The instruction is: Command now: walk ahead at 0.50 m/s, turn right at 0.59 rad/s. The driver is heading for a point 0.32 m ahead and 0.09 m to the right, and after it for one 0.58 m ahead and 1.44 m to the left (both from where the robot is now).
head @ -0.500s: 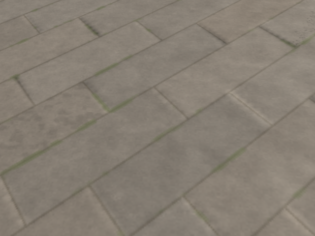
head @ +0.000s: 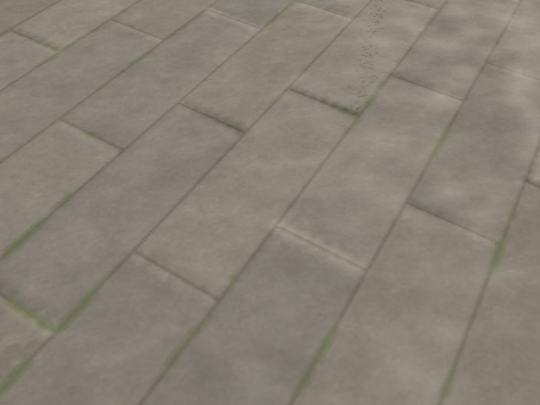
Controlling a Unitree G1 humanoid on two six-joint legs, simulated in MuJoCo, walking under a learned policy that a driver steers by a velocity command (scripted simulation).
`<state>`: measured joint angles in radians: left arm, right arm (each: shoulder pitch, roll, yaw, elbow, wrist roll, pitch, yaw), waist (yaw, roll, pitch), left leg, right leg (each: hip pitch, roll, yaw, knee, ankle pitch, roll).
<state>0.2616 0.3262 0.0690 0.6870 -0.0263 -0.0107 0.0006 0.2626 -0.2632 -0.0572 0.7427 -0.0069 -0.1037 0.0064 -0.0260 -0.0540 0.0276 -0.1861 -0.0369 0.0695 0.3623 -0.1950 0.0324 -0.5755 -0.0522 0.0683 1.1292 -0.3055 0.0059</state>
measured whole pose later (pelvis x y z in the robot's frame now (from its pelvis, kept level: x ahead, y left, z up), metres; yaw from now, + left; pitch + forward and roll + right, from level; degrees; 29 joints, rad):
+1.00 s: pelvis +0.29 -0.02 +0.00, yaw +12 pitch +3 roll -2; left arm 0.06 0.32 0.09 0.78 0.00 0.02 0.04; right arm 0.18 -0.31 -0.08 0.71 0.01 0.02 -0.02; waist -0.01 -0.02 0.07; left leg -0.30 -0.03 -0.05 0.45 -0.20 0.05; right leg -0.53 0.01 0.03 1.04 -0.42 0.07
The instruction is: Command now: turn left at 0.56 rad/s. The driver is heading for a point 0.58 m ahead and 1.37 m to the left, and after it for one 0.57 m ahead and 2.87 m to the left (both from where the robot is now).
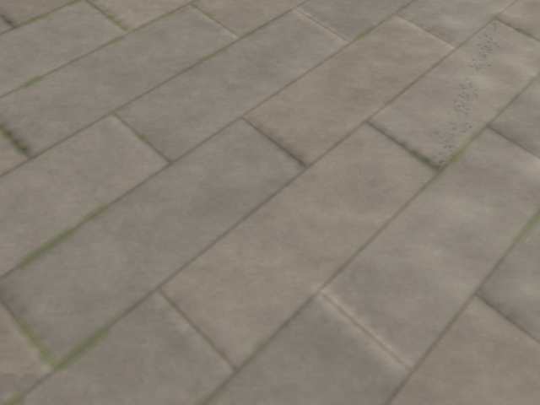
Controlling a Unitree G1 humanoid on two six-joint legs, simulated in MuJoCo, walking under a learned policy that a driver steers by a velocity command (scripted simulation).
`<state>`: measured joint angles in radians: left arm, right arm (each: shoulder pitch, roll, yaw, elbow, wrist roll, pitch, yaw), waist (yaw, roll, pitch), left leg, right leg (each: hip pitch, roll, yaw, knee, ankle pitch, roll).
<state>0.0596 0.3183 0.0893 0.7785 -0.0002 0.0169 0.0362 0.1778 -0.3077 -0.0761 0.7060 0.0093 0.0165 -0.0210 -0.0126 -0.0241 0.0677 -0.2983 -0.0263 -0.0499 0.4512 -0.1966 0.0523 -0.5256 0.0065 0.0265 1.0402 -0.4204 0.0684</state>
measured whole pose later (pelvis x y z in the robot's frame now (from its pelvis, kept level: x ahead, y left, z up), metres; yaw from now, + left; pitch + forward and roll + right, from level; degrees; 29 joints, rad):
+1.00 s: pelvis +0.00 +0.01 +0.00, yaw +36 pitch +2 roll -2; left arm 0.09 0.33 0.09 0.75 0.00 0.02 0.03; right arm 0.18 -0.32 -0.07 0.62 0.01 0.03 -0.03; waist -0.01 -0.02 0.06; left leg -0.28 -0.07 -0.14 0.46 -0.20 0.05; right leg -0.47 0.01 0.08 0.86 -0.35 0.09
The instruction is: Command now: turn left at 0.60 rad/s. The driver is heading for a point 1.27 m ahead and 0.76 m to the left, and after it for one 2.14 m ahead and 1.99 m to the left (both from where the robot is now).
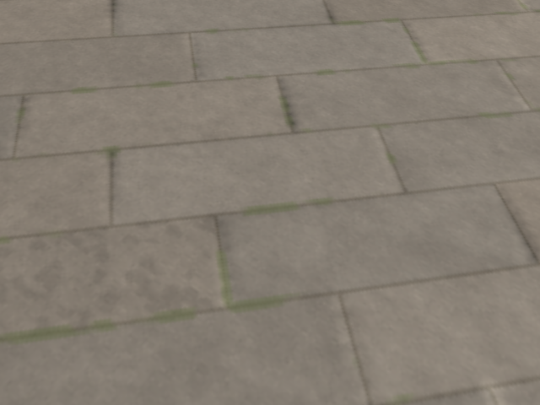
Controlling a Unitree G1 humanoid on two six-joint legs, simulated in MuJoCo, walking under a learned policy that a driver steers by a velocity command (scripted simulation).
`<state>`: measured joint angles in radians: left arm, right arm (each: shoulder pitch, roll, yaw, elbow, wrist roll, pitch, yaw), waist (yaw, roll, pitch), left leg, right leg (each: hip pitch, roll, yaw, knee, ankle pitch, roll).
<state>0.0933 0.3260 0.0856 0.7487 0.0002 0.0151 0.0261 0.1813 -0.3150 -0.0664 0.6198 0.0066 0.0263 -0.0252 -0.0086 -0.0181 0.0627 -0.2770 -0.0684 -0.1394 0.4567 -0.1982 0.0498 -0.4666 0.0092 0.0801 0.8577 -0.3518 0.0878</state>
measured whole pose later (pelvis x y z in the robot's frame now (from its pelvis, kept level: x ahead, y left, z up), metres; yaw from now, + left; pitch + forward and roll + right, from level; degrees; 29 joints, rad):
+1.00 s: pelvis +0.19 +0.12 -0.01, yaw +35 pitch +2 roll -1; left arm -0.02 0.30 0.04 0.65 0.00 -0.10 -0.05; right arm 0.44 -0.30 -0.05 0.73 0.03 -0.04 -0.03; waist -0.09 -0.05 0.05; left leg 0.02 -0.06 -0.17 0.32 -0.37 0.07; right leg -0.61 0.00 0.06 0.52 0.06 0.03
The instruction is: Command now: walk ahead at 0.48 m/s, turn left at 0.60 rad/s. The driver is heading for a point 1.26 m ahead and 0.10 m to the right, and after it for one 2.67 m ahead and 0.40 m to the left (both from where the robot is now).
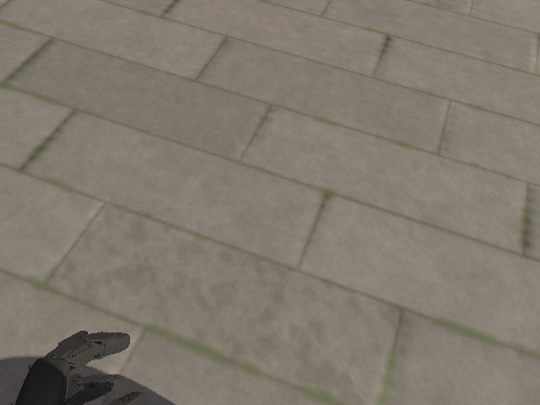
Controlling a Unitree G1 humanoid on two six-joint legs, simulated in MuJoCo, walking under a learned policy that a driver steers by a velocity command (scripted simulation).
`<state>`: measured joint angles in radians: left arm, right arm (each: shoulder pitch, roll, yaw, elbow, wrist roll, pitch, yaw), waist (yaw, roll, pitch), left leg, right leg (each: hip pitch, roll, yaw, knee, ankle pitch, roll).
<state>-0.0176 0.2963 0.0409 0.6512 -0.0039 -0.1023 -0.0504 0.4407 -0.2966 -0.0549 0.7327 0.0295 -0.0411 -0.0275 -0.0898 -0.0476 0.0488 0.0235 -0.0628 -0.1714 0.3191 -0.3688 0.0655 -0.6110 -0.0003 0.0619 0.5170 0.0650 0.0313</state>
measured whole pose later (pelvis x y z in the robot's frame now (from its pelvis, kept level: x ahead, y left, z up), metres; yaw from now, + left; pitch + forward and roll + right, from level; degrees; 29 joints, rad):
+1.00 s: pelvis +0.55 +0.09 +0.00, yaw +4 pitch +1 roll +3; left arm 0.11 0.28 0.03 0.73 -0.02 -0.05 -0.05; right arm 0.33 -0.29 -0.06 0.81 0.00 -0.09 0.00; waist -0.07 -0.05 0.03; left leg 0.08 -0.05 0.16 0.20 -0.30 0.02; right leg -0.64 -0.07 0.02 0.64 0.05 -0.01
